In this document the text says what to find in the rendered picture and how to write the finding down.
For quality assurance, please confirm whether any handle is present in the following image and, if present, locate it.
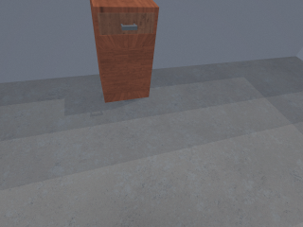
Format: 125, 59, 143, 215
120, 24, 137, 30

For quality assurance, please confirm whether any cabinet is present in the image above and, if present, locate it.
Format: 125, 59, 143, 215
90, 0, 159, 103

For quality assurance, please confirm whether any drawer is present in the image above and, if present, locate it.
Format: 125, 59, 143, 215
97, 12, 155, 35

